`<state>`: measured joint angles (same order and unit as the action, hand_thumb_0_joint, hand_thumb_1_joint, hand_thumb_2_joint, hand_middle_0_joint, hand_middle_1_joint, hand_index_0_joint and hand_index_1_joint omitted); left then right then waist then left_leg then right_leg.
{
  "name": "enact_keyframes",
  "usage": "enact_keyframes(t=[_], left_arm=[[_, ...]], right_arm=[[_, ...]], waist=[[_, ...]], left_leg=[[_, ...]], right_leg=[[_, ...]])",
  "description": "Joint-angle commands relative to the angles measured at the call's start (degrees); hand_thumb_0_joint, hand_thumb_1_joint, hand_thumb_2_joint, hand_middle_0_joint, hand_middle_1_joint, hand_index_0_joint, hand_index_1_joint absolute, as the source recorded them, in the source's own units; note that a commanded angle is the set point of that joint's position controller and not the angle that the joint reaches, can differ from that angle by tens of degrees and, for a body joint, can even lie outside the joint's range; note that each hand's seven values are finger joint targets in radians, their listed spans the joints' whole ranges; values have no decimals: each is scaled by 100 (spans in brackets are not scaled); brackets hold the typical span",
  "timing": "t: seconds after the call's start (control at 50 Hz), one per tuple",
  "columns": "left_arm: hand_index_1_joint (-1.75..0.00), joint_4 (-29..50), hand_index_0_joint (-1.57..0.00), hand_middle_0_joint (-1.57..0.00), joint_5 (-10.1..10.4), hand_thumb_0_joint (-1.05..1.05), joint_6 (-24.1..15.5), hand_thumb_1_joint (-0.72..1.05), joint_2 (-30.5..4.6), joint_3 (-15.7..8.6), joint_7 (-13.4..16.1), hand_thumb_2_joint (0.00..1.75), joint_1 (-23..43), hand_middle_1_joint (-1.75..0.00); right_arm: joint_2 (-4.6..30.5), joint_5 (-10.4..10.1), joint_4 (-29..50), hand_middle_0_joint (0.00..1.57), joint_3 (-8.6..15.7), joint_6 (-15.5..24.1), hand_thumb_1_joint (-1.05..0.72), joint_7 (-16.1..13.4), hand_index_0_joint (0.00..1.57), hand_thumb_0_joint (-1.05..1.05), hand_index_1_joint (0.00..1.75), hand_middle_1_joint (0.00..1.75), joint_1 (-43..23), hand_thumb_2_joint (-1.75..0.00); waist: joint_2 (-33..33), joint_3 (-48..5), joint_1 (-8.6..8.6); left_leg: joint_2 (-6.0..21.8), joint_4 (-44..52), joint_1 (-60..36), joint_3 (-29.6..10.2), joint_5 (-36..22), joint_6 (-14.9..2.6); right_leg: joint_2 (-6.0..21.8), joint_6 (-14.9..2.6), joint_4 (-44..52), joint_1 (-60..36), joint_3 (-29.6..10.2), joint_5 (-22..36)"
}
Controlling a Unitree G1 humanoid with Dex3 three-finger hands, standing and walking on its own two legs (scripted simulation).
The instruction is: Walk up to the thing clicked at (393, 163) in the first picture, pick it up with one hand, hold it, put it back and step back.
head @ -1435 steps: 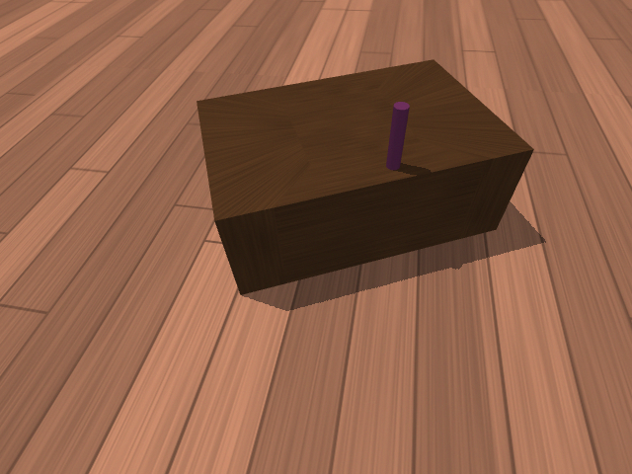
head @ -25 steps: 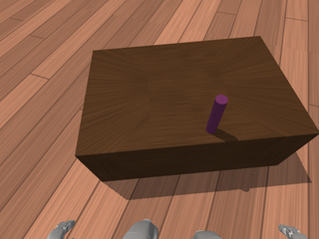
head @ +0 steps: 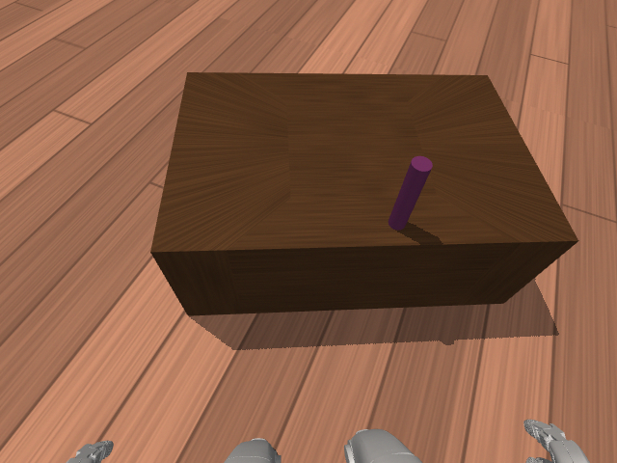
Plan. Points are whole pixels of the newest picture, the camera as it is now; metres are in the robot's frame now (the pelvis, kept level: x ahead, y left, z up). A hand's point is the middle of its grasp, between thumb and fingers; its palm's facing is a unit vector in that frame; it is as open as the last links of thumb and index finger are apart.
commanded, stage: step back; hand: right
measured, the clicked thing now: (408, 196) +0.70 -0.21 -0.23
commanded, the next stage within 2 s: none
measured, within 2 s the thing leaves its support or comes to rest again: neither
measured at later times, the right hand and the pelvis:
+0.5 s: hand out of the picture -0.07 -0.30 -0.16, palm faces -0.11 +0.90 -0.42, open 7.4 cm; pelvis -0.15 -0.04 -0.02, yaw +4 degrees
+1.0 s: hand out of the picture -0.19 -0.37 -0.15, palm faces -0.06 +0.91 -0.41, open 7.4 cm; pelvis -0.32 -0.09 -0.01, yaw +2 degrees
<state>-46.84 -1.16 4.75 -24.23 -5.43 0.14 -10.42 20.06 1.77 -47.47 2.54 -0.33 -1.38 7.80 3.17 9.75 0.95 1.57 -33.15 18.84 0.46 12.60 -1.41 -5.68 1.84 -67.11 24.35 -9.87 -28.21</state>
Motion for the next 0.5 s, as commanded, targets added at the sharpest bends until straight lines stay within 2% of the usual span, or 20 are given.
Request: enact_keyframes(t=[0.0, 0.02, 0.06, 0.08, 0.1, 0.12, 0.14, 0.16, 0.18, 0.2, 0.22, 0.24, 0.32, 0.36, 0.38, 0.4, 0.42, 0.44, 0.46, 0.48], left_arm=[[-30, 480, -20, -20, -10, 0, -172, 90, -817, -237, 25, 90, -57, -30], [-30, 434, -20, -20, -10, 0, -183, 90, -814, -240, 12, 90, -153, -30], [-30, 258, -20, -20, -9, 0, -189, 90, -826, -276, -49, 90, -499, -30], [-30, 104, -20, -20, -5, 0, -196, 90, -787, -278, -67, 90, -886, -30], [-30, -74, -20, -20, -28, 0, -217, 90, -770, -314, -76, 90, -1151, -30], [-30, -80, -20, -20, -100, 0, -256, 90, -906, -356, -70, 90, -1086, -30], [-30, 52, -20, -20, -200, 0, -287, 90, -1291, -461, -81, 90, -952, -30], [-30, 362, -20, -20, -164, 0, -262, 90, -1889, -565, -64, 90, -416, -30], [-30, 541, -20, -20, -168, 0, -294, 90, -1879, -525, -41, 90, -41, -30], [-30, 610, -20, -20, -119, 0, -324, 90, -1496, -393, 1, 90, 341, -30], [-30, 648, -20, -20, -144, 0, -346, 90, -1238, -316, 49, 90, 660, -30], [-30, 629, -20, -20, -147, 0, -350, 90, -1164, -333, 71, 90, 704, -30], [-30, 659, -20, -20, -144, 0, -330, 90, -1076, -301, 134, 90, 174, -30], [-30, 714, -20, -20, -131, 0, -311, 90, -1104, -290, 181, 90, 77, -30], [-30, 722, -20, -20, -82, 0, -285, 90, -1101, -284, 180, 90, 121, -30], [-30, 740, -20, -20, -42, 0, -256, 90, -1086, -253, 166, 90, 191, -30], [-30, 776, -20, -20, -2, 0, -204, 90, -1082, -222, 143, 90, 319, -30], [-30, 818, -20, -20, 1, 0, -165, 90, -945, -146, 122, 90, 285, -30], [-30, 823, -20, -20, 11, 0, -146, 90, -712, -83, 92, 90, 90, -30], [-30, 921, -20, -20, 90, 0, -146, 90, -813, -140, 143, 90, 436, -30]], right_arm=[[1737, 10, 500, 20, 514, 84, -90, -91, 20, 0, 30, 30, 183, -90], [1765, 36, 523, 20, 509, 61, -90, -80, 20, 0, 30, 30, 103, -90], [1867, 53, 569, 20, 519, 4, -90, -56, 20, 0, 30, 30, -65, -90], [1932, 15, 610, 20, 530, -24, -90, -56, 20, 0, 30, 30, -256, -90], [1905, -3, 606, 20, 506, -69, -90, -46, 20, 0, 30, 30, -312, -90], [1677, -46, 561, 20, 416, -104, -90, -34, 20, 0, 30, 30, -125, -90], [1285, -105, 600, 20, 317, -112, -90, -35, 20, 0, 30, 30, -4, -90], [1262, -127, 717, 20, 352, -88, -90, -118, 20, 0, 30, 30, -258, -90], [1498, -120, 621, 20, 444, -90, -90, -155, 20, 0, 30, 30, -263, -90], [1543, -159, 478, 20, 422, -80, -90, -134, 20, 0, 30, 30, -87, -90], [1437, -195, 370, 20, 378, -46, -90, -118, 20, 0, 30, 30, 173, -90], [1370, -202, 301, 20, 335, -19, -90, -109, 20, 0, 30, 30, 369, -90], [1245, -124, 333, 20, 261, 18, -90, -112, 20, 0, 30, 30, 324, -90], [1191, -86, 391, 20, 261, 40, -90, -96, 20, 0, 30, 30, 329, -90], [1185, -78, 327, 20, 262, 64, -90, -84, 20, 0, 30, 30, 462, -90], [1182, -63, 225, 20, 275, 72, -90, -71, 20, 0, 30, 30, 623, -90], [1164, -54, 114, 20, 304, 89, -90, -66, 20, 0, 30, 30, 835, -90], [1338, -33, 94, 20, 375, 105, -90, -73, 20, 0, 30, 30, 841, -90], [1746, 35, 151, 20, 477, 120, -90, -76, 20, 0, 30, 30, 719, -90], [2390, -8, 283, 20, 559, 96, -90, -19, 20, 0, 30, 30, 495, -90]], waist=[[-1386, -1256, -275], [-1370, -1311, -229], [-1574, -1372, -101], [-1665, -1477, 103], [-1545, -1515, 212], [-1078, -1435, 127], [200, -1066, 114], [1286, -861, 300], [1108, -573, 242], [586, -443, 7], [448, -524, -230], [603, -675, -295], [792, -904, 111], [910, -1025, 142], [895, -1170, 105], [738, -1272, 35], [559, -1381, -96], [257, -1409, -63], [-725, -1393, 85], [-1631, -1312, -131]], left_leg=[[1492, 855, -1314, -1406, -1592, -1302], [1481, 847, -1114, -1374, -1300, -1289], [1375, 929, -583, -1318, -634, -1034], [1369, 781, -388, -1288, -562, -922], [1166, 503, -12, -1121, -542, -744], [766, 124, 450, -927, 37, -456], [-122, -935, 1578, -705, 1261, -64], [-732, -2302, 1330, -499, 2162, 213], [-509, -3178, 1057, -970, 2202, 275], [-632, -3502, 933, -1090, 1794, 225], [-765, -3505, 1011, -1003, 1489, 179], [-791, -3530, 965, -815, 1382, 187], [-625, -2572, 1085, -496, 1709, 260], [-341, -1431, 893, -365, 1749, 185], [-291, -853, 708, -206, 1558, 167], [-371, -237, 393, -13, 1072, 133], [-407, 717, -63, 167, 230, 95], [-142, 969, -551, -324, -672, -28], [981, 1076, -1089, -1890, -1516, -459], [2022, 1166, -579, -2955, -2594, -1400]], right_leg=[[322, 44, 1094, 112, 276, -129], [409, 13, 1484, -162, 402, -100], [508, -151, 2491, -880, 715, 108], [600, -264, 3195, -1256, 778, 504], [535, -345, 3908, -1755, 976, 978], [558, -401, 4215, -1973, 771, 1025], [1538, -710, 4681, -1846, -958, 326], [2814, -1685, 5193, -442, -2100, 471], [3092, -1976, 5268, 307, -2304, 678], [2580, -1720, 4926, 330, -1400, 1389], [2038, -1400, 4489, -131, -598, 2374], [1836, -1264, 4221, -420, -170, 2895], [1923, -1390, 3832, -1556, -56, 3895], [2062, -1348, 3602, -1951, -223, 4226], [2022, -1282, 3374, -2115, -154, 4320], [1890, -1186, 3107, -2116, 6, 4245], [1785, -1081, 2777, -1966, 134, 3988], [1624, -818, 2578, -1381, 176, 3270], [1022, -511, 1868, -278, 491, 1849], [280, -312, 877, 73, 792, -720]])
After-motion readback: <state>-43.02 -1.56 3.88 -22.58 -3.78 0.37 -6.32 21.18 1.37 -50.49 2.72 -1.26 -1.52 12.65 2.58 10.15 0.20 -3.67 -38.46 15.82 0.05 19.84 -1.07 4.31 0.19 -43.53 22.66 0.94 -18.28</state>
